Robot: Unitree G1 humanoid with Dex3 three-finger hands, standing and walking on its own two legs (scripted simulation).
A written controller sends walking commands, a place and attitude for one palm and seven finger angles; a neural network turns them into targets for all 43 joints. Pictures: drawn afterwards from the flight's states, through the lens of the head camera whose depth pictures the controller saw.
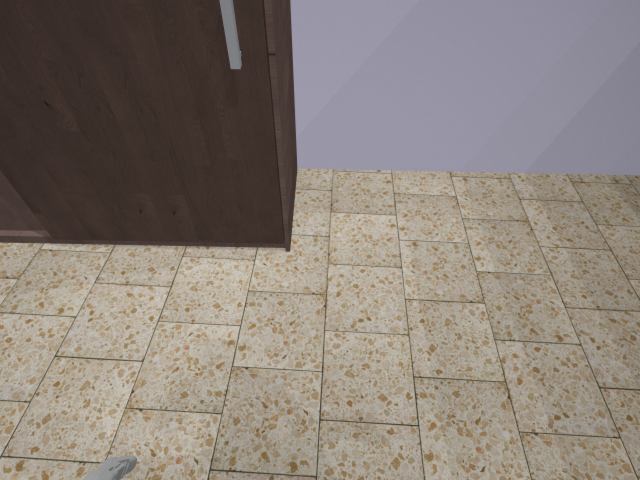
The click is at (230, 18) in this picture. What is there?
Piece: wardrobe's sliding door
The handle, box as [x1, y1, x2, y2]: [219, 0, 241, 68]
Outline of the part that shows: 219,0 230,67 240,68 241,55 238,47 232,0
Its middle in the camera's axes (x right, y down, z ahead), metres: -0.21 -0.51 +0.91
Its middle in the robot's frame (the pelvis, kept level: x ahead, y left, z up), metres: +1.04 +0.27 +0.13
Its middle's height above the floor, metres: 0.90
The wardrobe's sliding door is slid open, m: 0.00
